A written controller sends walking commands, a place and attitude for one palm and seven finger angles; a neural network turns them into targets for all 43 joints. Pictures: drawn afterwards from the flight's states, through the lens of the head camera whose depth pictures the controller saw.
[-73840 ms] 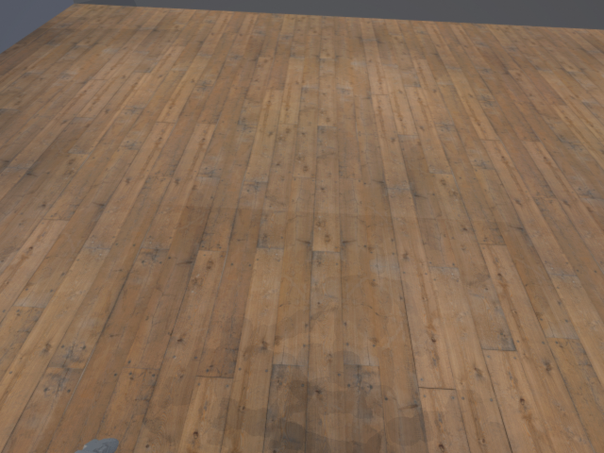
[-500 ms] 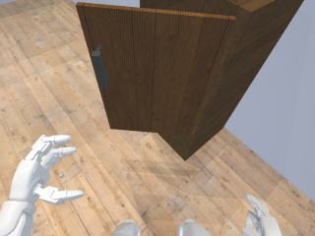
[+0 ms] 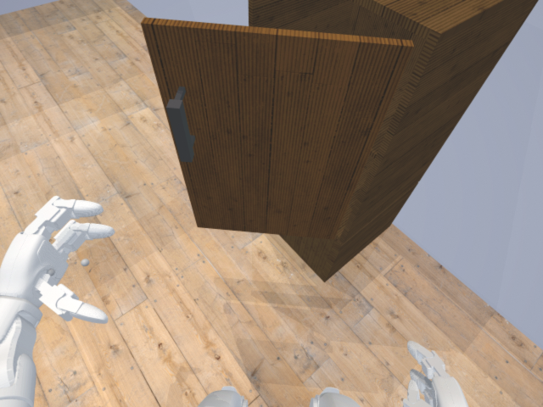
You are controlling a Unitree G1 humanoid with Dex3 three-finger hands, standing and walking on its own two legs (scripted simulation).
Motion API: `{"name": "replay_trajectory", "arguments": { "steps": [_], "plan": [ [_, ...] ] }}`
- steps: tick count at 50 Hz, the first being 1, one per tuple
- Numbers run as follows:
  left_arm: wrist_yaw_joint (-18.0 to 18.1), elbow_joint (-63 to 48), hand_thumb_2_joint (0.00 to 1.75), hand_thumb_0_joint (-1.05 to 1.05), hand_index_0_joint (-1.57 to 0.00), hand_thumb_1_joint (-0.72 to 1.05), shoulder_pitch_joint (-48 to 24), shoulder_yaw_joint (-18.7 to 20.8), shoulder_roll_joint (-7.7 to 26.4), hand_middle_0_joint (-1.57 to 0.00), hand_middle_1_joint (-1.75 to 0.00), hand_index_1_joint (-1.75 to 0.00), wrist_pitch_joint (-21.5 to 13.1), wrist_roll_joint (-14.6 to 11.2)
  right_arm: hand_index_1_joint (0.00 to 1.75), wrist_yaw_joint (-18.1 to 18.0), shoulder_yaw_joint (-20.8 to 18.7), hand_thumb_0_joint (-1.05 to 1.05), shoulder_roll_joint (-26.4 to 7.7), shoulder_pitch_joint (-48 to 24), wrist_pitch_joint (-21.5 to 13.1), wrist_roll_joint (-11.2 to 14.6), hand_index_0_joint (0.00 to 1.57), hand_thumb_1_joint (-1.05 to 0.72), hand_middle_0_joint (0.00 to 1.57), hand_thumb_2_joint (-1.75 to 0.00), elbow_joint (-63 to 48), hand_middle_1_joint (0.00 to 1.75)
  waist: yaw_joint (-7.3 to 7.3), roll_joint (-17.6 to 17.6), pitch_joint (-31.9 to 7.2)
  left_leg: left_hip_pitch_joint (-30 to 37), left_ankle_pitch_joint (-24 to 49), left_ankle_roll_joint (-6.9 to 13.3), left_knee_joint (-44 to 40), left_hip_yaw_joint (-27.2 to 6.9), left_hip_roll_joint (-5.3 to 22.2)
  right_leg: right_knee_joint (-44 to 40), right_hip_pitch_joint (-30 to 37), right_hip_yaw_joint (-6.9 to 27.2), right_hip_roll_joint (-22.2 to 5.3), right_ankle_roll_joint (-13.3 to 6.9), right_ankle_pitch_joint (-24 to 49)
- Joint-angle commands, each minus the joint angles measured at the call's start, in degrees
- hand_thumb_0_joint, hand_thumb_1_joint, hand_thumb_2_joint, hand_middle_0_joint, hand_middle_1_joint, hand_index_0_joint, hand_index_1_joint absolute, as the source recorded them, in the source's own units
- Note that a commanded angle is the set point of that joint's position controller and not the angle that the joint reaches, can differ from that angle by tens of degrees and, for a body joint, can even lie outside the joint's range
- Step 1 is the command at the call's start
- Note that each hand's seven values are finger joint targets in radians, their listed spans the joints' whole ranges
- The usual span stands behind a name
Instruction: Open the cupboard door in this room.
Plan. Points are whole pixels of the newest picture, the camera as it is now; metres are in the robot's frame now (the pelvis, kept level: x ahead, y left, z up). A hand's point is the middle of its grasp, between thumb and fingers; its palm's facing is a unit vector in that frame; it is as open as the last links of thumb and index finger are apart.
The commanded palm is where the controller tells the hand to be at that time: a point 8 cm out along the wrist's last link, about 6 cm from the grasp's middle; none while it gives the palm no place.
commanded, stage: raise the hand with hooked fingers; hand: left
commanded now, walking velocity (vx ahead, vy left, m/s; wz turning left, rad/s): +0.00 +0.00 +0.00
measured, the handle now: (184, 125) +0.57 +0.21 +0.04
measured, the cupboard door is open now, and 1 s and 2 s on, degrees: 46 46 46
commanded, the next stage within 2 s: move the hooked fingers beside the handle in 0.50 s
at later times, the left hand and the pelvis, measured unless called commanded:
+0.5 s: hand (95, 259) +0.29 +0.26 +0.06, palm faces +0.01 -1.00 -0.04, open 14.0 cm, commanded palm +0.26 +0.31 +0.06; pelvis +0.00 -0.01 +0.00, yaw +0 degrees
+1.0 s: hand (108, 224) +0.34 +0.26 +0.06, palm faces -0.01 -1.00 -0.01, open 14.0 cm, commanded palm +0.32 +0.31 +0.06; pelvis +0.00 -0.01 +0.00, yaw -1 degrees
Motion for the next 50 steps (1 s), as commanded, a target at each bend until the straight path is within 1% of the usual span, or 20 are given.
{"name": "replay_trajectory", "arguments": {
  "steps": [1,3,6,9,10,12,13,16,18,27,30,32,34,36,38,41,44,48,49,50],
  "plan": [
    [-1.3,-8.1,0.30,0.00,-0.30,-0.50,-10.4,5.7,14.0,-0.30,-1.20,-1.20,-3.5,-2.3,0.30,-1.3,-4.6,0.00,-9.5,0.4,-2.7,0.2,0.20,-0.90,0.20,-0.90,-7.5,0.30,-0.34,4.2,-14.9,7.5,22.3,-3.2,-10.9,-4.8,0.0,-5.2,10.5,3.5,2.1,-1.1,10.5],
    [-1.8,-7.6,0.30,0.00,-0.30,-0.50,-9.8,4.7,13.1,-0.30,-1.20,-1.20,-3.5,-2.6,0.30,-1.1,-4.6,0.00,-9.7,0.4,-2.9,0.2,0.20,-0.90,0.20,-0.90,-7.7,0.30,-0.30,3.9,-14.2,7.4,22.5,-3.1,-11.1,-4.8,-0.1,-5.4,10.7,3.6,2.2,-1.3,10.7],
    [-1.3,-9.2,0.30,0.00,-0.30,-0.50,-8.6,5.9,14.0,-0.30,-1.20,-1.20,-4.1,-2.3,0.30,-0.7,-5.1,0.00,-9.7,1.1,-2.9,0.1,0.20,-0.90,0.20,-0.90,-7.8,0.30,0.13,4.3,-16.4,8.6,25.4,-3.2,-10.9,-4.5,0.0,-5.2,11.5,3.6,2.0,-1.0,12.8],
    [-0.8,-8.8,0.30,0.00,-0.30,-0.50,-9.1,6.4,14.8,-0.30,-1.20,-1.20,-4.5,-2.1,0.30,-0.4,-5.0,0.00,-9.8,1.1,-2.5,0.0,0.20,-0.90,0.20,-0.90,-7.6,0.30,-0.07,5.1,-15.2,7.6,24.2,-3.1,-11.0,-4.1,-0.1,-5.4,11.3,3.8,2.1,-1.1,12.3],
    [-0.5,-8.9,0.30,0.00,-0.30,-0.50,-9.3,6.8,14.8,-0.30,-1.20,-1.20,-4.8,-2.3,0.30,-0.4,-5.1,0.00,-9.7,1.1,-2.4,0.0,0.20,-0.90,0.20,-0.90,-7.8,0.30,-0.13,4.3,-15.1,7.4,23.3,-3.0,-11.1,-4.1,-0.1,-5.5,11.3,3.8,2.1,-1.0,11.8],
    [0.0,-10.1,0.30,0.00,-0.30,-0.50,-9.7,6.7,14.8,-0.30,-1.20,-1.20,-5.6,-2.1,0.30,-0.5,-5.1,0.00,-9.5,0.9,-2.5,0.0,0.20,-0.90,0.20,-0.90,-7.8,0.30,-0.09,6.3,-15.2,7.8,22.9,-3.0,-11.3,-4.0,-0.2,-5.5,11.2,4.0,1.9,-1.0,11.3],
    [0.3,-10.1,0.30,0.00,-0.30,-0.50,-10.2,7.1,15.5,-0.30,-1.20,-1.20,-5.8,-2.1,0.30,-0.5,-5.2,0.00,-9.7,1.2,-2.3,-0.2,0.20,-0.90,0.20,-0.90,-7.6,0.30,-0.35,4.2,-15.4,7.7,23.4,-2.9,-11.1,-4.2,0.0,-5.4,11.6,4.0,2.2,-1.0,12.0],
    [0.2,-9.3,0.30,0.00,-0.30,-0.50,-10.2,5.9,14.0,-0.30,-1.20,-1.20,-6.0,-2.0,0.30,-0.7,-5.0,0.00,-9.5,0.9,-2.1,0.1,0.20,-0.90,0.20,-0.90,-7.7,0.30,-0.65,5.0,-14.4,7.0,21.0,-2.6,-11.4,-3.9,-0.2,-5.9,11.4,4.3,2.0,-0.9,10.7],
    [0.0,-8.9,0.30,0.00,-0.30,-0.50,-11.0,6.3,15.2,-0.30,-1.20,-1.20,-5.9,-1.9,0.30,-0.8,-4.9,0.00,-9.6,0.9,-2.1,0.0,0.20,-0.90,0.20,-0.90,-7.6,0.30,-0.68,4.7,-14.5,6.7,20.2,-2.4,-11.3,-3.9,-0.2,-5.9,11.9,4.6,2.1,-1.1,10.4],
    [-1.0,-7.2,0.30,0.00,-0.30,-0.50,-11.0,5.7,13.8,-0.30,-1.20,-1.20,-5.6,-2.3,0.30,-1.2,-4.6,0.00,-9.2,0.2,-2.0,0.2,0.20,-0.90,0.20,-0.90,-7.7,0.30,-0.85,3.4,-14.0,5.3,18.3,-1.9,-11.0,-3.4,-0.5,-6.5,12.4,5.1,1.8,-0.7,10.2],
    [-1.2,-7.3,0.30,0.00,-0.30,-0.50,-11.3,5.8,14.1,-0.30,-1.20,-1.20,-5.6,-2.3,0.30,-1.2,-4.5,0.00,-9.1,-0.1,-2.0,0.2,0.20,-0.90,0.20,-0.90,-7.7,0.30,-0.65,4.4,-14.3,5.2,18.4,-1.9,-10.7,-3.2,-0.5,-6.4,13.1,5.5,1.7,-0.8,10.7],
    [-0.9,-6.7,0.30,0.00,-0.30,-0.50,-15.1,6.0,15.1,-0.30,-1.20,-1.20,-5.7,-1.9,0.30,-1.5,-4.5,0.00,-9.4,0.2,-2.0,0.2,0.20,-0.90,0.20,-0.90,-7.2,0.30,-1.56,2.7,-14.0,4.4,17.3,-1.8,-10.4,-3.4,-0.4,-6.3,12.1,5.5,1.7,-0.6,9.8],
    [-0.9,-6.1,0.30,0.00,-0.30,-0.50,-19.3,5.4,15.1,-0.30,-1.20,-1.20,-6.0,-1.6,0.30,-1.8,-4.3,0.00,-9.3,0.4,-1.9,0.1,0.20,-0.90,0.20,-0.90,-6.5,0.30,-2.07,4.6,-14.1,5.0,16.9,-1.8,-10.0,-3.3,-0.4,-6.0,10.8,5.7,1.8,-0.7,9.4],
    [-1.0,-3.1,0.30,0.00,-0.30,-0.50,-21.0,6.4,16.5,-0.30,-1.20,-1.20,-6.1,-1.3,0.30,-2.1,-4.2,0.00,-9.5,0.6,-1.8,0.1,0.20,-0.90,0.20,-0.90,-6.0,0.30,-2.01,3.3,-14.5,3.8,15.5,-1.8,-9.9,-3.4,-0.5,-6.2,11.3,6.0,1.6,-0.6,8.0],
    [-1.5,-0.9,0.30,0.00,-0.30,-0.50,-22.8,7.2,18.2,-0.30,-1.20,-1.20,-6.2,-1.0,0.30,-2.2,-4.1,0.00,-9.7,0.8,-1.5,0.0,0.20,-0.90,0.20,-0.90,-5.6,0.30,-1.95,3.9,-14.4,3.1,15.7,-1.7,-9.5,-3.2,-0.4,-6.0,11.6,6.4,1.6,-0.9,8.3],
    [-2.5,1.1,0.30,0.00,-0.30,-0.50,-27.0,4.7,16.7,-0.30,-1.20,-1.20,-5.9,-0.4,0.30,-2.3,-4.2,0.00,-9.6,1.2,-1.2,0.2,0.20,-0.90,0.20,-0.90,-5.2,0.30,-2.61,5.8,-16.1,4.4,17.1,-1.7,-9.2,-3.1,-0.4,-5.6,10.5,6.4,1.5,-0.7,9.9],
    [-2.8,3.7,0.30,0.00,-0.30,-0.50,-26.9,6.1,18.4,-0.30,-1.20,-1.20,-5.6,-0.1,0.30,-2.1,-4.4,0.00,-9.9,2.4,-0.7,0.1,0.20,-0.90,0.20,-0.90,-5.2,0.30,-1.95,4.8,-17.9,4.8,19.8,-1.9,-9.0,-3.4,-0.2,-4.8,11.1,5.9,1.8,-0.9,12.1],
    [-2.2,8.2,0.30,0.00,-0.30,-0.50,-29.4,8.2,21.1,-0.30,-1.20,-1.20,-5.4,0.1,0.30,-1.8,-4.4,0.00,-10.4,3.2,0.6,0.0,0.20,-0.90,0.20,-0.90,-5.2,0.30,-1.83,2.1,-16.9,1.7,18.8,-1.7,-8.6,-3.1,-0.2,-4.7,11.7,6.3,1.9,-0.9,12.0],
    [-2.3,8.6,0.30,0.00,-0.30,-0.50,-30.3,7.2,20.1,-0.30,-1.20,-1.20,-5.4,0.5,0.30,-1.6,-4.3,0.00,-10.3,3.2,0.8,0.0,0.20,-0.90,0.20,-0.90,-5.4,0.30,-1.95,3.1,-17.7,1.9,18.9,-1.7,-8.8,-2.9,-0.2,-4.5,11.6,6.4,1.8,-0.7,12.3],
    [-2.2,7.7,0.30,0.00,-0.30,-0.50,-31.7,7.5,20.9,-0.30,-1.20,-1.20,-5.9,0.8,0.30,-1.5,-4.6,0.00,-10.3,3.5,1.0,0.0,0.20,-0.90,0.20,-0.90,-5.3,0.30,-1.85,5.3,-18.6,2.8,19.9,-1.9,-8.8,-2.9,-0.2,-4.2,11.2,6.2,1.7,-0.8,12.8]
  ]
}}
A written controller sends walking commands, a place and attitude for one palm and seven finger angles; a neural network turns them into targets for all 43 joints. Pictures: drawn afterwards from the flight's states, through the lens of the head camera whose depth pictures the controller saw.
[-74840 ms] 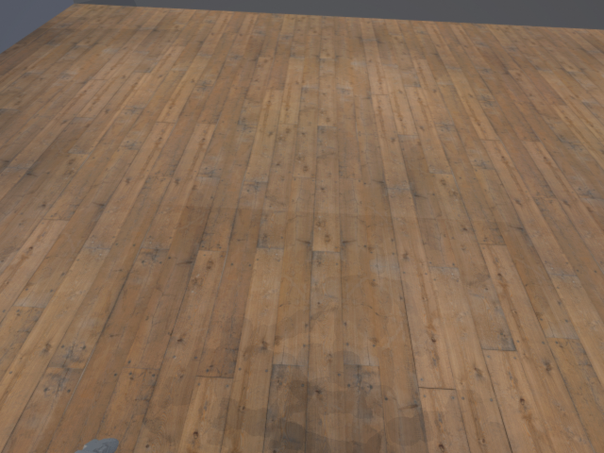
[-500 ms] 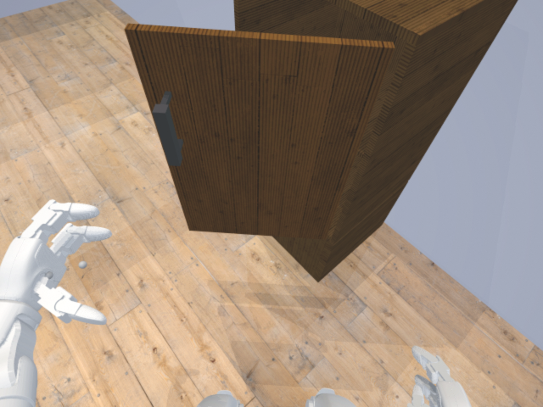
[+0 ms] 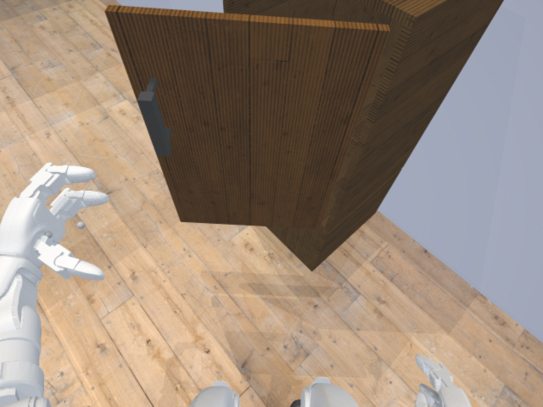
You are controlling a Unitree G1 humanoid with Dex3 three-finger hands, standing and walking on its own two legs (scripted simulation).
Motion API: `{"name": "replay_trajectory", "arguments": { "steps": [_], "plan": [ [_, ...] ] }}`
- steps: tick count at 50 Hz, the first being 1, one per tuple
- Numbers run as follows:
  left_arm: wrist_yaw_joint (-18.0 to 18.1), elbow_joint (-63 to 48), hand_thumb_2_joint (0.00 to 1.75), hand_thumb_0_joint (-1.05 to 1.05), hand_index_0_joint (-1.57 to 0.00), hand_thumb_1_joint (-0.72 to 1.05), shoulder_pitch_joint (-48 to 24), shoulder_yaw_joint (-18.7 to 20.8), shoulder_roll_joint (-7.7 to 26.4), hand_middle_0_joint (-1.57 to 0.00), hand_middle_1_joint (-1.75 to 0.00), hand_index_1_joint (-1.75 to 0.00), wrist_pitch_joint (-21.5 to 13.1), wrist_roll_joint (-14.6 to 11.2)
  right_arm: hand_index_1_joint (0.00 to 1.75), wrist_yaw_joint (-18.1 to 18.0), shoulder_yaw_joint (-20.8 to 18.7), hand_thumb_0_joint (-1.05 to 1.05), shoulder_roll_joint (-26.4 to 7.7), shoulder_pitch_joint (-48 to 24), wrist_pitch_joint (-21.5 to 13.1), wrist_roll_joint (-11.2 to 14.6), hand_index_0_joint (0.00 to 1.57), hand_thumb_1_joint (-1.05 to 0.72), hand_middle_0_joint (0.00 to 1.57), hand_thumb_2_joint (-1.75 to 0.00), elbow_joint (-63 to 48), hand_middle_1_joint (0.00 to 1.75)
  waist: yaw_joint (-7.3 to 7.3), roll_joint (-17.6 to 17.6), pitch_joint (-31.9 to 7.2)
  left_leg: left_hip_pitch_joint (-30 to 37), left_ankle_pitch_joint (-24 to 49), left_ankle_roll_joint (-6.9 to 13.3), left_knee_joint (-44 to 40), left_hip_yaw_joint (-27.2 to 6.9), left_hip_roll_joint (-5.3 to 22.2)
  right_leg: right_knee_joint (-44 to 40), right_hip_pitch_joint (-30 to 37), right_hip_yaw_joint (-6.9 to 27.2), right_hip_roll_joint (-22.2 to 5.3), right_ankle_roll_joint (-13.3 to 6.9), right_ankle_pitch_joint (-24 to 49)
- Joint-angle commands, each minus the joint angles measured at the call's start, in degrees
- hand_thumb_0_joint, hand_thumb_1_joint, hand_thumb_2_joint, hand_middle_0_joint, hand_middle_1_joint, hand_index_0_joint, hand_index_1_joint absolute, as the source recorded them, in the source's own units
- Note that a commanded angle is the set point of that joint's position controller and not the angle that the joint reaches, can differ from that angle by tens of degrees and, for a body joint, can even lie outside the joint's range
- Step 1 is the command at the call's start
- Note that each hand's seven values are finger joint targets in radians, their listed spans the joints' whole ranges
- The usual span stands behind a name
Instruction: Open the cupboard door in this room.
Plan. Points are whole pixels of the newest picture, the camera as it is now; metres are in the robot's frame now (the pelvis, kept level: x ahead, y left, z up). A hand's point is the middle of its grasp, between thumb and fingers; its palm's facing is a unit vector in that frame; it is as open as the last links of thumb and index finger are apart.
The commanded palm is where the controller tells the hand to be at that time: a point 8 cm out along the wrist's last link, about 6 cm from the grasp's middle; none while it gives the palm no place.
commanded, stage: move the hooked fingers beside the handle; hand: left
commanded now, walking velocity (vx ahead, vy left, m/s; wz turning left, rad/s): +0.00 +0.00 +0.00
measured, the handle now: (158, 118) +0.57 +0.23 +0.04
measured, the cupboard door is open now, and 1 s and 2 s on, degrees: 46 46 46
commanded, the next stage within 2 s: slide the fingers in behind the handle in 2.00 s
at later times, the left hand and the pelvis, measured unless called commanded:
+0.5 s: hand (97, 183) +0.42 +0.28 +0.05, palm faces -0.01 -1.00 -0.01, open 14.0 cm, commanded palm +0.40 +0.33 +0.05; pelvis +0.00 +0.01 -0.01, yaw -1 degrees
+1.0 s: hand (103, 151) +0.48 +0.30 +0.05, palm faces +0.00 -1.00 -0.01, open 14.0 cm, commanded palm +0.48 +0.34 +0.05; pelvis +0.00 +0.02 -0.02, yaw -2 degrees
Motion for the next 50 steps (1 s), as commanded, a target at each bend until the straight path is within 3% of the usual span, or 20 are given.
{"name": "replay_trajectory", "arguments": {
  "steps": [1,3,4,6,13,14,18,20,22,23,27,29,32,33,34,38,41,42,46,50],
  "plan": [
    [0.5,-10.2,0.30,0.00,-0.30,-0.50,-16.1,4.6,17.2,-0.30,-1.20,-1.20,-4.4,-0.8,0.30,-0.5,-4.4,0.00,-9.2,3.1,-1.5,-0.1,0.20,-0.90,0.20,-0.90,-6.5,0.30,0.20,7.0,-19.3,6.0,20.2,-1.1,-8.6,-3.4,-0.9,-4.7,13.8,5.6,1.0,0.1,12.7],
    [0.7,-9.8,0.30,0.00,-0.30,-0.50,-15.9,5.4,18.0,-0.30,-1.20,-1.20,-4.8,-1.0,0.30,-0.3,-4.6,0.00,-9.4,4.1,-1.0,-0.2,0.20,-0.90,0.20,-0.90,-6.4,0.30,0.21,5.1,-20.7,6.5,22.7,-1.1,-8.2,-3.7,-0.6,-4.1,14.5,5.4,1.4,0.0,14.5],
    [0.7,-9.8,0.30,0.00,-0.30,-0.50,-16.2,5.0,17.6,-0.30,-1.20,-1.20,-4.9,-0.7,0.30,-0.2,-4.6,0.00,-9.3,4.4,-0.7,-0.2,0.20,-0.90,0.20,-0.90,-6.3,0.30,0.07,6.1,-21.2,6.8,23.2,-1.1,-8.2,-3.5,-0.6,-4.2,14.2,5.5,1.3,0.3,14.9],
    [1.0,-7.2,0.30,0.00,-0.30,-0.50,-18.9,5.2,18.0,-0.30,-1.20,-1.20,-4.8,-0.5,0.30,-0.2,-4.6,0.00,-9.5,4.6,-0.1,-0.2,0.20,-0.90,0.20,-0.90,-5.8,0.30,-0.77,4.6,-18.9,5.2,20.2,-1.0,-8.4,-3.6,-0.5,-4.5,12.8,5.3,1.3,0.4,12.9],
    [1.4,-2.5,0.30,0.00,-0.30,-0.50,-27.9,4.5,19.7,-0.30,-1.20,-1.20,-5.9,1.3,0.30,-0.4,-4.6,0.00,-9.9,6.2,1.7,-0.4,0.20,-0.90,0.20,-0.90,-4.8,0.30,-1.97,6.5,-19.5,5.1,19.1,-0.9,-7.7,-3.8,-0.5,-3.9,10.3,5.4,1.6,0.1,11.2],
    [1.4,-1.3,0.30,0.00,-0.30,-0.50,-28.8,5.4,21.3,-0.30,-1.20,-1.20,-6.1,1.9,0.30,-0.4,-4.6,0.00,-10.1,6.8,2.1,-0.5,0.20,-0.90,0.20,-0.90,-4.5,0.30,-1.75,6.6,-20.5,5.2,18.9,-0.9,-7.7,-3.8,-0.3,-3.8,10.3,5.5,1.6,0.2,10.8],
    [1.2,1.6,0.30,0.00,-0.30,-0.50,-31.6,5.4,22.1,-0.30,-1.20,-1.20,-6.9,2.3,0.30,-0.3,-4.6,0.00,-10.3,7.7,3.1,-0.7,0.20,-0.90,0.20,-0.90,-4.2,0.30,-2.11,7.0,-22.3,6.1,21.9,-1.0,-6.8,-4.3,-0.2,-3.0,9.7,5.2,1.8,0.0,12.5],
    [1.1,3.5,0.30,0.00,-0.30,-0.50,-31.9,4.8,21.6,-0.30,-1.20,-1.20,-6.6,3.0,0.30,0.0,-4.7,0.00,-10.3,8.3,3.9,-0.7,0.20,-0.90,0.20,-0.90,-4.1,0.30,-2.06,8.0,-22.7,7.4,24.1,-1.3,-6.8,-4.5,0.1,-2.9,8.4,4.9,1.8,0.2,12.9],
    [1.3,4.4,0.30,0.00,-0.30,-0.50,-34.4,3.8,20.9,-0.30,-1.20,-1.20,-6.5,3.2,0.30,0.2,-4.7,0.00,-10.4,8.7,4.5,-0.8,0.20,-0.90,0.20,-0.90,-3.8,0.30,-2.88,7.3,-22.3,7.1,23.7,-1.2,-6.5,-4.6,0.1,-3.0,7.4,4.8,1.8,0.4,12.7],
    [1.3,6.1,0.30,0.00,-0.30,-0.50,-35.0,5.0,22.4,-0.30,-1.20,-1.20,-6.5,3.2,0.30,0.0,-4.8,0.00,-10.6,9.2,4.9,-0.8,0.20,-0.90,0.20,-0.90,-3.6,0.30,-2.98,5.7,-21.9,6.3,24.2,-1.1,-6.2,-4.7,0.3,-2.7,7.5,4.7,2.1,0.2,13.1],
    [1.7,8.8,0.30,0.00,-0.30,-0.50,-38.5,5.6,24.7,-0.30,-1.20,-1.20,-6.8,4.5,0.30,0.3,-4.5,0.00,-10.8,9.7,6.3,-1.0,0.20,-0.90,0.20,-0.90,-3.5,0.30,-3.45,5.8,-22.1,4.4,22.0,-0.9,-5.8,-4.5,0.1,-2.4,7.3,4.9,2.0,0.4,12.4],
    [1.6,7.9,0.30,0.00,-0.30,-0.50,-40.3,5.5,25.4,-0.30,-1.20,-1.20,-7.6,5.0,0.30,0.4,-4.5,0.00,-10.8,10.3,6.9,-1.1,0.20,-0.90,0.20,-0.90,-3.5,0.30,-3.31,8.9,-24.4,7.2,24.7,-1.3,-5.5,-4.8,0.3,-2.0,6.2,4.8,2.3,0.2,12.7],
    [1.8,12.3,0.30,0.00,-0.30,-0.50,-41.6,6.7,27.3,-0.30,-1.20,-1.20,-7.3,5.5,0.30,0.4,-4.3,0.00,-11.2,10.7,7.9,-1.2,0.20,-0.90,0.20,-0.90,-3.1,0.30,-4.02,6.5,-22.5,4.1,22.7,-1.0,-4.8,-4.8,0.3,-2.0,5.9,4.9,2.4,0.4,12.3],
    [1.4,11.8,0.30,0.00,-0.30,-0.50,-44.6,5.8,27.1,-0.30,-1.20,-1.20,-7.6,5.3,0.30,0.3,-4.2,0.00,-11.1,10.7,8.1,-1.3,0.20,-0.90,0.20,-0.90,-3.0,0.30,-4.68,8.1,-22.5,4.2,22.9,-0.9,-4.4,-4.8,0.3,-1.7,5.2,5.0,2.5,0.2,12.5],
    [1.3,12.2,0.30,0.00,-0.30,-0.50,-45.1,6.8,28.9,-0.30,-1.20,-1.20,-7.6,5.9,0.30,0.3,-4.3,0.00,-11.5,11.3,8.4,-1.4,0.20,-0.90,0.20,-0.90,-2.7,0.30,-4.38,8.5,-23.9,5.3,23.6,-1.1,-4.5,-5.1,0.5,-1.6,5.0,4.9,2.6,0.3,12.3],
    [1.0,11.6,0.30,0.00,-0.30,-0.50,-46.0,5.5,27.7,-0.30,-1.20,-1.20,-7.8,5.9,0.30,0.5,-4.4,0.00,-11.6,12.3,9.2,-1.7,0.20,-0.90,0.20,-0.90,-2.8,0.30,-4.69,11.7,-26.6,10.1,30.4,-2.2,-3.6,-6.2,0.9,-0.9,1.9,4.0,2.8,0.1,13.1],
    [1.1,15.5,0.30,0.00,-0.30,-0.50,-48.8,5.4,28.5,-0.30,-1.20,-1.20,-6.5,6.4,0.30,0.6,-4.1,0.00,-11.9,12.7,10.0,-1.6,0.20,-0.90,0.20,-0.90,-1.7,0.30,-6.29,8.6,-23.9,6.2,25.4,-1.4,-3.1,-6.0,1.0,-1.4,1.1,4.3,2.7,0.6,11.8],
    [1.4,16.6,0.30,0.00,-0.30,-0.50,-48.8,6.7,30.7,-0.30,-1.20,-1.20,-6.1,6.9,0.30,0.5,-4.1,0.00,-12.2,12.9,10.2,-1.7,0.20,-0.90,0.20,-0.90,-1.9,0.30,-6.05,7.9,-23.2,4.3,23.5,-1.2,-3.4,-6.0,0.8,-1.4,1.9,4.3,2.7,0.6,11.1],
    [1.8,15.6,0.30,0.00,-0.30,-0.50,-52.9,6.7,33.1,-0.30,-1.20,-1.20,-6.4,8.5,0.30,0.5,-3.8,0.00,-12.3,14.0,10.8,-2.1,0.20,-0.90,0.20,-0.90,-1.8,0.30,-6.59,11.6,-26.8,6.3,26.4,-1.5,-2.3,-6.5,0.9,-0.4,0.7,4.3,2.8,0.5,12.0],
    [1.4,17.6,0.30,0.00,-0.30,-0.50,-55.9,6.5,34.1,-0.30,-1.20,-1.20,-6.2,8.7,0.30,0.6,-3.5,0.00,-12.7,14.8,11.4,-2.2,0.20,-0.90,0.20,-0.90,-1.5,0.30,-7.88,11.7,-27.1,6.2,27.6,-1.7,-1.3,-7.0,1.3,0.0,-1.0,4.0,3.0,0.5,12.2]
  ]
}}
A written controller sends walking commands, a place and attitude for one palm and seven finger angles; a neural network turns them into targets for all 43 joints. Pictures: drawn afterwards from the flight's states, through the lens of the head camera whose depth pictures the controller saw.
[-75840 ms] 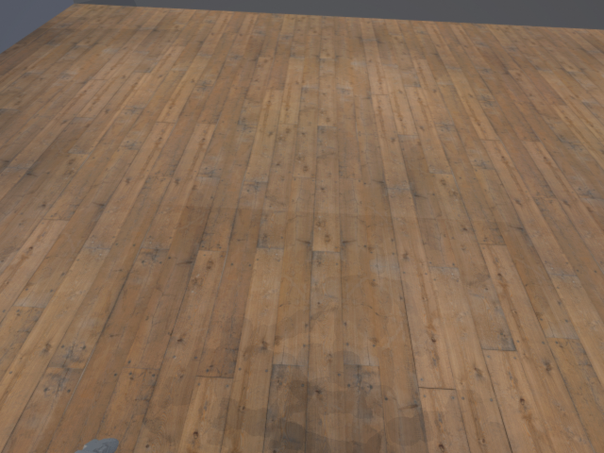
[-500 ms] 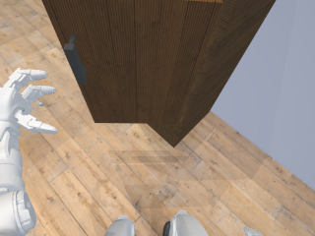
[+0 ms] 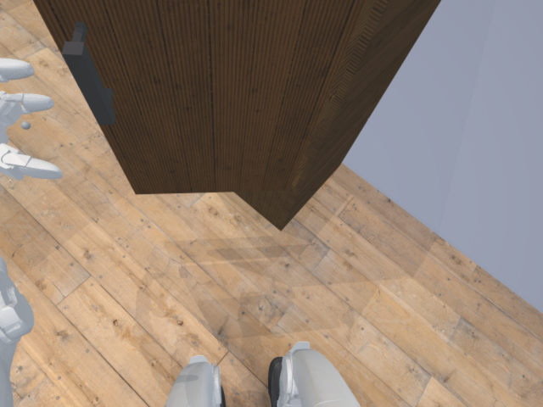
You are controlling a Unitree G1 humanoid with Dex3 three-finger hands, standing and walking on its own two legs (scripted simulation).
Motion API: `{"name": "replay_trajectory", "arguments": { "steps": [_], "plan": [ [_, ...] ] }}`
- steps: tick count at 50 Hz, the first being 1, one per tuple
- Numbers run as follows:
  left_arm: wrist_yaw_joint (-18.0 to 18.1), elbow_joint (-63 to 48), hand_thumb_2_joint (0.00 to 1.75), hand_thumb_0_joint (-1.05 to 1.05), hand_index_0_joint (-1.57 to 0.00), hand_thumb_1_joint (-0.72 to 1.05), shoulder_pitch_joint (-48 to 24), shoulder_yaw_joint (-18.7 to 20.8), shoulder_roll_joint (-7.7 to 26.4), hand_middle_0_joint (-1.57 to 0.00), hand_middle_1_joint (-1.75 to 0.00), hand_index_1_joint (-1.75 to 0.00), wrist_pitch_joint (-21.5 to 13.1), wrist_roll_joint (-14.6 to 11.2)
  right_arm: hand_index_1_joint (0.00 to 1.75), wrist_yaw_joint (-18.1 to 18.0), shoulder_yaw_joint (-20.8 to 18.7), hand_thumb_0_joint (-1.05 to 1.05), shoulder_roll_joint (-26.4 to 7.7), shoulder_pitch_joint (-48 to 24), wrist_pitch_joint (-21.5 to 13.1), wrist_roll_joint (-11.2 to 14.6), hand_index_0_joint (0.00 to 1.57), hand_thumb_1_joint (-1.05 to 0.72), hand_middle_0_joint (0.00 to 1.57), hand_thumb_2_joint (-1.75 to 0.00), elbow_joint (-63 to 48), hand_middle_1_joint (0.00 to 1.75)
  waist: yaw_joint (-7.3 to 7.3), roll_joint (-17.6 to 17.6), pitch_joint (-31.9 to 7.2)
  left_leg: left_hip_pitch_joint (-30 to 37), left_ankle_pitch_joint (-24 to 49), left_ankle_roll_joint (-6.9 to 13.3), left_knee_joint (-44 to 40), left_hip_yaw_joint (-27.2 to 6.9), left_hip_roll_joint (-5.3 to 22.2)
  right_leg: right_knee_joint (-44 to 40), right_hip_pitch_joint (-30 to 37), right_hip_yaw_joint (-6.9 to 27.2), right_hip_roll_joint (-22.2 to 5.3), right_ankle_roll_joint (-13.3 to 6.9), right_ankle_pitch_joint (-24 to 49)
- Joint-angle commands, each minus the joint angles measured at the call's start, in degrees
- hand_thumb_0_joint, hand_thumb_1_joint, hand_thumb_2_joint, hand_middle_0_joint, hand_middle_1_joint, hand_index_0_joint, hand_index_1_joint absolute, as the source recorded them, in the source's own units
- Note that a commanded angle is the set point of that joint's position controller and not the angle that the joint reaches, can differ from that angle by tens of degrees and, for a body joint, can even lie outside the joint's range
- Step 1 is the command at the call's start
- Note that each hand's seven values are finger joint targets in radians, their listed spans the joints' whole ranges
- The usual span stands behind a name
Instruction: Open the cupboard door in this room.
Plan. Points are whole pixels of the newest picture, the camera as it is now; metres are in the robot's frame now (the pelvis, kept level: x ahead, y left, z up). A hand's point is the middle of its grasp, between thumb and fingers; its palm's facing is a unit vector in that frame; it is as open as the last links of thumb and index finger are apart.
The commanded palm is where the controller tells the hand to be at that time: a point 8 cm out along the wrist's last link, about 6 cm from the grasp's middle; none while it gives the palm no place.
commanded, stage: move the hooked fingers beside the handle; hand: left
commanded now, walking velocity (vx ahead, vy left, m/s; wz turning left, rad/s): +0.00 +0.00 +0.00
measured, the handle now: (94, 77) +0.56 +0.23 +0.06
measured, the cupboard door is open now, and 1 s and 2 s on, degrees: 46 46 46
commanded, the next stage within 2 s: slide the fingers in behind the handle in 1.00 s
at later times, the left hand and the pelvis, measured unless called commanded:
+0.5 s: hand (35, 107) +0.51 +0.29 +0.06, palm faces +0.03 -1.00 -0.01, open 14.0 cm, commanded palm +0.50 +0.33 +0.06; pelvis +0.01 +0.01 +0.00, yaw -1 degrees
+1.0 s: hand (40, 109) +0.50 +0.29 +0.06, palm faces +0.04 -1.00 -0.02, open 14.0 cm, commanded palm +0.49 +0.32 +0.06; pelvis +0.01 +0.00 +0.00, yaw -1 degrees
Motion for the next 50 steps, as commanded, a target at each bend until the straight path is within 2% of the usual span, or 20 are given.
{"name": "replay_trajectory", "arguments": {
  "steps": [1,4,6,7,9,10,13,18,23,26,28,30,32,34,39,40,46,47,48,50],
  "plan": [
    [-0.2,-9.8,0.30,0.00,-0.30,-0.50,-23.5,2.5,20.3,-0.30,-1.20,-1.20,-3.3,-1.0,0.30,-1.0,-4.4,0.00,-12.1,9.9,-0.4,-0.5,0.20,-0.90,0.20,-0.90,-2.6,0.30,-0.39,11.9,-26.8,18.2,29.2,-2.9,-7.4,-6.9,0.1,-3.1,11.3,3.9,2.1,-0.7,12.1],
    [-0.4,-12.4,0.30,0.00,-0.30,-0.50,-24.6,3.0,22.0,-0.30,-1.20,-1.20,-3.2,-0.4,0.30,-0.9,-4.5,0.00,-12.2,11.2,0.3,-0.7,0.20,-0.90,0.20,-0.90,-2.6,0.30,-0.08,15.1,-30.8,22.7,35.7,-3.8,-6.8,-7.6,0.6,-2.5,10.0,3.5,2.3,-0.8,13.8],
    [-0.4,-10.1,0.30,0.00,-0.30,-0.50,-25.7,1.7,20.3,-0.30,-1.20,-1.20,-2.2,-0.6,0.30,-0.7,-4.2,0.00,-12.1,11.1,0.8,-0.7,0.20,-0.90,0.20,-0.90,-2.2,0.30,-1.40,13.9,-27.7,21.0,33.7,-3.6,-6.5,-7.7,0.8,-2.9,8.4,3.3,2.4,-0.5,12.9],
    [-0.1,-9.9,0.30,0.00,-0.30,-0.50,-25.9,2.8,22.1,-0.30,-1.20,-1.20,-2.0,-0.3,0.30,-0.7,-4.2,0.00,-12.3,11.3,1.0,-0.7,0.20,-0.90,0.20,-0.90,-2.3,0.30,-1.12,13.0,-27.6,20.0,33.0,-3.5,-6.7,-7.8,0.7,-2.8,9.3,3.2,2.4,-0.6,12.7],
    [0.0,-10.0,0.30,0.00,-0.30,-0.50,-27.8,1.7,21.5,-0.30,-1.20,-1.20,-1.7,0.2,0.30,-0.7,-4.0,0.00,-12.3,11.9,1.4,-0.8,0.20,-0.90,0.20,-0.90,-2.3,0.30,-1.78,14.5,-28.3,21.3,34.2,-3.6,-6.6,-8.0,0.9,-2.8,7.8,3.1,2.5,-0.6,12.7],
    [0.5,-9.9,0.30,0.00,-0.30,-0.50,-28.5,2.9,23.3,-0.30,-1.20,-1.20,-1.6,0.5,0.30,-0.7,-4.1,0.00,-12.4,12.1,1.5,-0.9,0.20,-0.90,0.20,-0.90,-2.2,0.30,-1.74,14.7,-28.3,20.9,34.1,-3.7,-6.3,-8.2,0.8,-2.7,7.8,3.1,2.5,-0.6,12.6],
    [0.7,-8.4,0.30,0.00,-0.30,-0.50,-24.1,2.8,22.3,-0.30,-1.20,-1.20,-1.4,0.6,0.30,-0.4,-4.0,0.00,-12.3,12.4,1.6,-1.1,0.20,-0.90,0.20,-0.90,-3.3,0.30,-1.08,13.6,-28.2,19.9,34.1,-3.5,-6.5,-7.9,0.6,-2.6,9.1,3.0,2.7,-0.9,13.2],
    [0.5,-11.4,0.30,0.00,-0.30,-0.50,-24.5,3.3,22.4,-0.30,-1.20,-1.20,-2.0,0.2,0.30,-0.1,-4.3,0.00,-12.3,12.7,2.1,-1.1,0.20,-0.90,0.20,-0.90,-3.5,0.30,-0.82,14.8,-30.1,21.5,35.6,-3.6,-6.4,-8.1,0.9,-2.3,8.7,2.9,2.8,-0.9,13.5],
    [1.3,-11.4,0.30,0.00,-0.30,-0.50,-25.7,3.5,22.5,-0.30,-1.20,-1.20,-2.2,0.3,0.30,0.0,-4.3,0.00,-12.3,12.7,2.3,-1.1,0.20,-0.90,0.20,-0.90,-3.0,0.30,-1.60,13.8,-28.3,20.8,34.3,-3.4,-6.4,-8.0,0.9,-2.7,8.3,2.8,3.0,-0.8,12.9],
    [1.7,-13.0,0.30,0.00,-0.30,-0.50,-25.4,3.2,22.7,-0.30,-1.20,-1.20,-2.4,1.1,0.30,0.1,-4.3,0.00,-12.0,12.8,2.5,-1.2,0.20,-0.90,0.20,-0.90,-2.7,0.30,-1.00,16.8,-29.8,23.0,36.1,-3.8,-6.5,-8.0,1.0,-2.9,8.2,3.0,2.8,-0.7,13.2],
    [1.7,-14.5,0.30,0.00,-0.30,-0.50,-26.1,1.8,20.3,-0.30,-1.20,-1.20,-2.9,0.4,0.30,0.3,-4.3,0.00,-11.7,12.8,2.6,-1.1,0.20,-0.90,0.20,-0.90,-2.7,0.30,-1.31,18.0,-30.2,26.0,39.5,-4.4,-6.4,-8.8,1.3,-2.7,6.5,2.4,3.0,-0.9,13.4],
    [1.8,-13.0,0.30,0.00,-0.30,-0.50,-23.6,3.0,21.1,-0.30,-1.20,-1.20,-2.5,0.3,0.30,0.3,-4.7,0.00,-11.9,12.8,2.6,-1.2,0.20,-0.90,0.20,-0.90,-2.5,0.30,-0.88,16.0,-30.2,25.6,40.0,-4.4,-6.3,-8.8,1.4,-3.1,7.4,2.5,3.0,-0.7,13.8],
    [1.8,-11.2,0.30,0.00,-0.30,-0.50,-24.8,0.4,18.0,-0.30,-1.20,-1.20,-1.7,0.2,0.30,0.2,-4.2,0.00,-11.7,12.5,3.0,-0.9,0.20,-0.90,0.20,-0.90,-2.3,0.30,-2.17,13.5,-26.8,22.7,35.7,-3.6,-6.7,-8.3,1.2,-3.6,6.9,2.5,3.0,-0.4,12.6],
    [1.9,-12.6,0.30,0.00,-0.30,-0.50,-25.8,1.0,19.1,-0.30,-1.20,-1.20,-2.1,0.4,0.30,0.1,-4.3,0.00,-11.8,12.7,3.0,-1.0,0.20,-0.90,0.20,-0.90,-2.3,0.30,-1.43,16.4,-28.6,24.6,37.6,-4.1,-6.7,-8.6,1.2,-3.3,6.9,2.6,2.9,-0.7,13.1],
    [2.6,-14.0,0.30,0.00,-0.30,-0.50,-24.1,1.0,17.9,-0.30,-1.20,-1.20,-2.8,0.0,0.30,0.4,-4.6,0.00,-11.4,12.4,3.0,-1.1,0.20,-0.90,0.20,-0.90,-2.6,0.30,-1.28,15.0,-29.7,25.2,39.4,-4.1,-6.6,-8.2,1.2,-3.4,8.7,2.7,3.0,-0.6,15.1],
    [2.8,-13.8,0.30,0.00,-0.30,-0.50,-22.3,2.9,19.9,-0.30,-1.20,-1.20,-2.7,0.0,0.30,0.3,-4.9,0.00,-11.6,12.1,2.8,-1.1,0.20,-0.90,0.20,-0.90,-2.9,0.30,-0.45,14.5,-30.1,24.0,38.9,-3.9,-6.6,-7.9,1.0,-3.4,10.5,3.0,2.9,-0.7,15.7],
    [2.7,-13.4,0.30,0.00,-0.30,-0.50,-22.4,1.8,18.9,-0.30,-1.20,-1.20,-2.8,0.0,0.30,0.4,-4.5,0.00,-11.2,11.5,2.7,-0.8,0.20,-0.90,0.20,-0.90,-3.3,0.30,-0.85,14.1,-28.1,21.3,35.8,-3.0,-6.8,-6.7,0.6,-3.6,12.0,3.5,2.9,-0.5,16.4],
    [2.8,-13.6,0.30,0.00,-0.30,-0.50,-21.6,3.4,20.6,-0.30,-1.20,-1.20,-2.9,0.0,0.30,0.3,-4.7,0.00,-11.4,11.5,2.5,-1.0,0.20,-0.90,0.20,-0.90,-3.4,0.30,-0.55,12.1,-28.7,20.2,34.9,-2.8,-6.9,-6.6,0.6,-3.6,13.5,3.6,2.9,-0.5,16.9],
    [2.6,-13.5,0.30,0.00,-0.30,-0.50,-21.8,3.4,20.9,-0.30,-1.20,-1.20,-3.3,-0.2,0.30,0.2,-4.6,0.00,-11.5,11.4,2.3,-0.9,0.20,-0.90,0.20,-0.90,-3.6,0.30,-0.50,12.9,-28.8,19.8,35.0,-2.7,-6.6,-6.5,0.4,-3.2,13.7,3.8,2.9,-0.8,17.2],
    [2.1,-12.4,0.30,0.00,-0.30,-0.50,-23.8,2.1,19.8,-0.30,-1.20,-1.20,-3.4,-0.2,0.30,0.1,-4.4,0.00,-11.3,11.2,2.3,-0.8,0.20,-0.90,0.20,-0.90,-3.0,0.30,-1.36,12.5,-27.5,18.9,32.6,-2.5,-6.6,-6.4,0.4,-3.5,13.1,3.9,2.9,-0.5,16.3]
  ]
}}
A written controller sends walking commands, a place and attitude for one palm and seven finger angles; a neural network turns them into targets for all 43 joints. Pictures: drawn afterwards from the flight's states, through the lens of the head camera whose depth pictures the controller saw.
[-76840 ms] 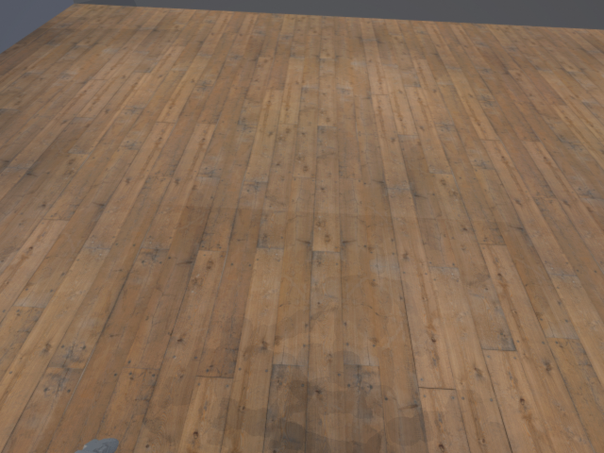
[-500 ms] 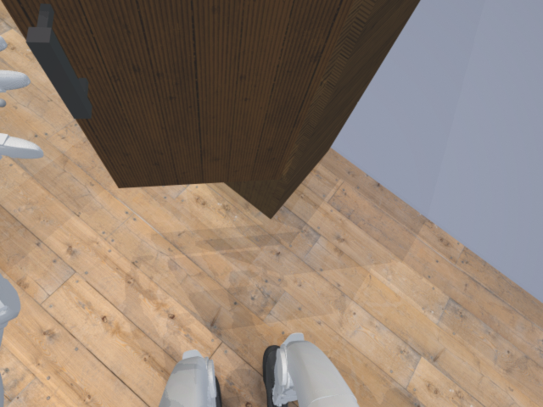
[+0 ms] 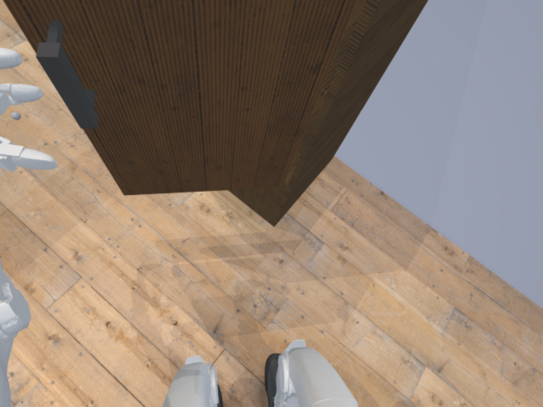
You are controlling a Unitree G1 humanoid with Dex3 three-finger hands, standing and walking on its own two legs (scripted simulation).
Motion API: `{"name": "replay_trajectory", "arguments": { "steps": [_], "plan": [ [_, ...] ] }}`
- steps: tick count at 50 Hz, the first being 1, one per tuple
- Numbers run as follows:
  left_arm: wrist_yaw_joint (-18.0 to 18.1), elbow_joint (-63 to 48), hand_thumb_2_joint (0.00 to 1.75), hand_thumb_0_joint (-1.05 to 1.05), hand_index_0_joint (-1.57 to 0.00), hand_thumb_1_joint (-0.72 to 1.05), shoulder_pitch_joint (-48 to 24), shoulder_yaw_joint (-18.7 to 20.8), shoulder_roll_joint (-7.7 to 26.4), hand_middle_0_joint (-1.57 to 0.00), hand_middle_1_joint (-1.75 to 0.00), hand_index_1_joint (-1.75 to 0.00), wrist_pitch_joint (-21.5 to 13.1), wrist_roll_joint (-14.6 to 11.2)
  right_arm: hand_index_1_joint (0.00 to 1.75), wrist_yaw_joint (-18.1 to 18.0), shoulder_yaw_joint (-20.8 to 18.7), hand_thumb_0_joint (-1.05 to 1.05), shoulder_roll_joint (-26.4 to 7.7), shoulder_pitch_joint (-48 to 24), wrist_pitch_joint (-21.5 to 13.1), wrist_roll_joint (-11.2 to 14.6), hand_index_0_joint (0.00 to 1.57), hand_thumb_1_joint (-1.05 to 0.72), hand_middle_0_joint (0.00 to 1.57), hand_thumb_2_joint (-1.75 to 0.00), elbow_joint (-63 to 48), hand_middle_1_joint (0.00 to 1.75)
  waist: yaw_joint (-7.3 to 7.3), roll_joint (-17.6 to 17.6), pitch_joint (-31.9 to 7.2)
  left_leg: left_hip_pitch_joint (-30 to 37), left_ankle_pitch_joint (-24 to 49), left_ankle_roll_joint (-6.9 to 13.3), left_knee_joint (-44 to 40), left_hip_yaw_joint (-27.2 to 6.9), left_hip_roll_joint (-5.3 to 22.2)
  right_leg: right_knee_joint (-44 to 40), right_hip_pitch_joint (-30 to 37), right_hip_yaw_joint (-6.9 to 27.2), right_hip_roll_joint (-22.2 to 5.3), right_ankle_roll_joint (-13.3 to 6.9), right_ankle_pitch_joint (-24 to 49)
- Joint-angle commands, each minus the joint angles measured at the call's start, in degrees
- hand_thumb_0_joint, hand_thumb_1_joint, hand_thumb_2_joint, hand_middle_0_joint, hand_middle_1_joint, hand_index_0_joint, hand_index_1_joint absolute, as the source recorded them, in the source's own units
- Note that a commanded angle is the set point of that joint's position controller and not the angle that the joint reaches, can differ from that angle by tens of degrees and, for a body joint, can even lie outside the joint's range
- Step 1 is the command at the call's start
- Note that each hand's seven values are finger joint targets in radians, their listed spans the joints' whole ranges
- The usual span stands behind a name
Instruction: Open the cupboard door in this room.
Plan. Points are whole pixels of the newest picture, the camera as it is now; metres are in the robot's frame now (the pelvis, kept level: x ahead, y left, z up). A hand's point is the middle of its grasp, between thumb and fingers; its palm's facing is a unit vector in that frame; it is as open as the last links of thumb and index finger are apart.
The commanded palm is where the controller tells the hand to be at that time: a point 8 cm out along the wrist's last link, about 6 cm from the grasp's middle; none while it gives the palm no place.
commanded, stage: slide the fingers in behind the handle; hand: left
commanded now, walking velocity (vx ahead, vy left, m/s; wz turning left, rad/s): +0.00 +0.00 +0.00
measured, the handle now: (73, 78) +0.55 +0.24 +0.06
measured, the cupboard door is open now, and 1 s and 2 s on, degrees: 46 46 46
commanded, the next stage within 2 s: close the thumb around the handle in 1.70 s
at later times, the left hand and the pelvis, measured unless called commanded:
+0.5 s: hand (36, 114) +0.49 +0.27 +0.06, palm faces +0.03 -1.00 -0.01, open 14.0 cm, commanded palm +0.47 +0.30 +0.06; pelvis -0.01 +0.00 +0.00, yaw +0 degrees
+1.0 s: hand (64, 118) +0.49 +0.24 +0.06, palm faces +0.03 -1.00 -0.01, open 14.0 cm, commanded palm +0.47 +0.28 +0.06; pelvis +0.00 +0.00 +0.00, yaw +1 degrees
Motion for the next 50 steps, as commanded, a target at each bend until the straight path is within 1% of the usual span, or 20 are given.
{"name": "replay_trajectory", "arguments": {
  "steps": [1,4,7,12,15,19,21,23,24,27,29,32,34,36,38,42,44,47,48,50],
  "plan": [
    [-0.5,-11.4,0.30,0.00,-0.30,-0.50,-21.9,1.9,19.2,-0.30,-1.20,-1.20,-4.3,-1.9,0.30,-1.3,-4.7,0.00,-12.2,11.0,-0.8,-0.3,0.20,-0.90,0.20,-0.90,-1.4,0.30,0.10,11.3,-27.9,19.5,33.2,-2.2,-6.7,-6.0,-0.4,-2.5,14.4,4.2,1.9,-0.5,16.7],
    [-1.3,-11.5,0.30,0.00,-0.30,-0.50,-21.5,2.1,20.1,-0.30,-1.20,-1.20,-4.4,-2.0,0.30,-1.5,-4.7,0.00,-12.3,10.9,-1.0,-0.2,0.20,-0.90,0.20,-0.90,-1.3,0.30,0.53,12.8,-28.7,20.3,33.8,-2.3,-6.6,-5.9,-0.5,-2.4,14.2,4.2,1.8,-0.7,16.8],
    [-1.8,-10.6,0.30,0.00,-0.30,-0.50,-21.5,-0.4,16.5,-0.30,-1.20,-1.20,-3.8,-2.6,0.30,-1.4,-4.4,0.00,-12.0,10.7,-0.7,0.0,0.20,-0.90,0.20,-0.90,-1.1,0.30,-0.22,12.0,-27.1,19.9,31.9,-2.1,-6.6,-5.8,-0.5,-2.8,12.5,4.1,1.8,-0.5,15.5],
    [-1.1,-11.8,0.30,0.00,-0.30,-0.50,-24.0,-1.5,15.2,-0.30,-1.20,-1.20,-3.8,-2.8,0.30,-1.4,-4.4,0.00,-12.0,10.7,-0.8,0.0,0.20,-0.90,0.20,-0.90,-0.8,0.30,-0.61,12.7,-27.7,20.5,30.6,-2.3,-6.6,-6.3,-0.6,-2.6,10.8,3.9,1.7,-0.5,13.7],
    [0.1,-10.4,0.30,0.00,-0.30,-0.50,-25.1,0.2,17.8,-0.30,-1.20,-1.20,-3.7,-2.1,0.30,-1.6,-4.3,0.00,-12.3,10.6,-0.9,-0.2,0.20,-0.90,0.20,-0.90,-0.8,0.30,-0.45,11.6,-26.9,18.1,28.3,-2.2,-6.6,-6.4,-0.7,-2.4,11.7,4.0,1.6,-0.6,12.8],
    [1.5,-13.4,0.30,0.00,-0.30,-0.50,-24.8,-0.1,17.2,-0.30,-1.20,-1.20,-4.5,-1.5,0.30,-1.2,-4.3,0.00,-12.0,11.0,-0.9,-0.4,0.20,-0.90,0.20,-0.90,-0.9,0.30,0.49,15.1,-31.1,22.6,33.2,-3.0,-6.5,-7.0,-0.5,-1.7,11.0,3.7,1.6,-0.9,14.1],
    [1.9,-12.5,0.30,0.00,-0.30,-0.50,-24.7,-0.9,15.4,-0.30,-1.20,-1.20,-4.2,-1.6,0.30,-1.1,-4.4,0.00,-11.7,11.0,-0.8,-0.4,0.20,-0.90,0.20,-0.90,-0.6,0.30,-0.19,13.4,-29.4,21.9,33.1,-2.9,-6.5,-7.0,-0.4,-2.0,11.1,3.6,1.6,-0.6,14.6],
    [2.2,-13.4,0.30,0.00,-0.30,-0.50,-23.1,-0.2,15.6,-0.30,-1.20,-1.20,-4.2,-2.0,0.30,-1.0,-4.5,0.00,-11.9,11.2,-0.8,-0.4,0.20,-0.90,0.20,-0.90,-1.4,0.30,0.53,12.8,-30.2,22.2,34.2,-2.9,-6.9,-7.1,-0.4,-1.9,12.3,3.4,1.8,-0.9,15.1],
    [2.3,-15.2,0.30,0.00,-0.30,-0.50,-23.1,0.0,15.5,-0.30,-1.20,-1.20,-4.4,-2.0,0.30,-0.9,-4.6,0.00,-11.8,11.0,-0.7,-0.4,0.20,-0.90,0.20,-0.90,-1.3,0.30,0.90,14.5,-32.1,23.7,35.7,-3.0,-6.8,-6.8,-0.3,-2.1,12.5,3.7,1.7,-0.7,15.9],
    [2.8,-14.3,0.30,0.00,-0.30,-0.50,-20.7,-1.1,13.0,-0.30,-1.20,-1.20,-3.8,-2.4,0.30,-0.6,-4.7,0.00,-11.4,11.0,-0.4,-0.2,0.20,-0.90,0.20,-0.90,-1.5,0.30,0.60,11.2,-29.1,21.8,33.6,-2.6,-7.5,-6.3,-0.4,-3.0,13.4,3.6,1.8,-0.4,15.8],
    [3.2,-14.2,0.30,0.00,-0.30,-0.50,-19.6,0.0,13.7,-0.30,-1.20,-1.20,-4.0,-2.6,0.30,-0.6,-4.9,0.00,-11.5,11.0,-0.5,-0.3,0.20,-0.90,0.20,-0.90,-1.6,0.30,1.05,10.8,-29.1,21.8,34.1,-2.6,-7.8,-6.3,-0.4,-2.9,14.1,3.6,1.9,-0.6,16.3],
    [3.8,-14.6,0.30,0.00,-0.30,-0.50,-20.5,-1.6,11.5,-0.30,-1.20,-1.20,-4.4,-2.5,0.30,-0.5,-4.8,0.00,-11.2,10.6,-0.5,-0.2,0.20,-0.90,0.20,-0.90,-1.6,0.30,0.74,10.7,-27.1,20.6,31.4,-2.5,-8.3,-5.9,-0.6,-3.2,14.1,3.7,1.8,-0.5,15.3],
    [4.2,-16.5,0.30,0.00,-0.30,-0.50,-20.7,-1.7,11.2,-0.30,-1.20,-1.20,-5.5,-2.4,0.30,-0.5,-5.0,0.00,-11.1,10.9,-0.5,-0.4,0.20,-0.90,0.20,-0.90,-1.5,0.30,1.29,13.3,-29.1,24.2,35.1,-3.3,-8.3,-6.5,-0.4,-2.9,12.9,3.5,1.8,-0.8,15.3],
    [4.5,-15.9,0.30,0.00,-0.30,-0.50,-20.3,-4.3,6.8,-0.30,-1.20,-1.20,-5.8,-2.8,0.30,-0.3,-5.1,0.00,-10.7,10.8,-0.5,-0.4,0.20,-0.90,0.20,-0.90,-1.0,0.30,0.72,12.1,-27.9,25.5,35.6,-3.6,-8.3,-6.8,-0.2,-3.3,11.2,3.2,1.8,-0.6,14.5],
    [4.9,-15.3,0.30,0.00,-0.30,-0.50,-22.3,-5.3,5.3,-0.30,-1.20,-1.20,-6.1,-3.2,0.30,-0.4,-5.2,0.00,-10.9,10.9,-0.5,-0.4,0.20,-0.90,0.20,-0.90,-0.4,0.30,-0.22,10.6,-25.7,25.6,35.0,-3.6,-8.6,-7.4,-0.1,-3.4,9.8,2.7,1.9,-0.8,13.4],
    [6.5,-13.9,0.30,0.00,-0.30,-0.50,-22.3,-4.2,6.5,-0.30,-1.20,-1.20,-5.9,-2.2,0.30,-0.4,-5.2,0.00,-10.8,10.5,-0.6,-0.5,0.20,-0.90,0.20,-0.90,-0.3,0.30,0.52,10.6,-26.4,22.9,31.2,-3.3,-8.6,-6.7,-0.7,-3.3,11.6,3.4,1.6,-0.7,12.9],
    [7.0,-14.8,0.30,0.00,-0.30,-0.50,-22.5,-4.0,6.9,-0.30,-1.20,-1.20,-6.7,-1.8,0.30,-0.4,-5.2,0.00,-10.7,10.5,-0.7,-0.6,0.20,-0.90,0.20,-0.90,-0.4,0.30,0.69,10.4,-27.7,23.6,32.7,-3.5,-8.4,-6.9,-0.7,-2.8,11.9,3.4,1.5,-0.7,13.8],
    [7.8,-13.2,0.30,0.00,-0.30,-0.50,-24.1,-5.0,6.0,-0.30,-1.20,-1.20,-6.7,-1.4,0.30,-0.5,-5.0,0.00,-10.6,10.0,-0.8,-0.5,0.20,-0.90,0.20,-0.90,-0.3,0.30,-0.01,9.4,-25.7,20.9,29.6,-3.0,-8.3,-6.6,-0.9,-2.8,12.1,3.6,1.4,-0.7,13.2],
    [7.8,-13.6,0.30,0.00,-0.30,-0.50,-24.8,-5.5,5.4,-0.30,-1.20,-1.20,-7.0,-1.5,0.30,-0.5,-4.9,0.00,-10.5,10.1,-0.9,-0.6,0.20,-0.90,0.20,-0.90,-0.5,0.30,-0.17,10.8,-25.8,21.5,30.3,-3.0,-8.1,-6.5,-0.9,-2.5,11.6,3.6,1.5,-0.9,13.5],
    [8.2,-13.5,0.30,0.00,-0.30,-0.50,-24.1,-3.5,8.0,-0.30,-1.20,-1.20,-7.1,-1.2,0.30,-0.6,-5.0,0.00,-10.8,10.1,-0.9,-0.6,0.20,-0.90,0.20,-0.90,-0.5,0.30,0.46,9.7,-28.3,20.9,30.2,-2.9,-7.7,-6.5,-1.0,-2.3,13.3,4.0,1.3,-0.7,14.3]
  ]
}}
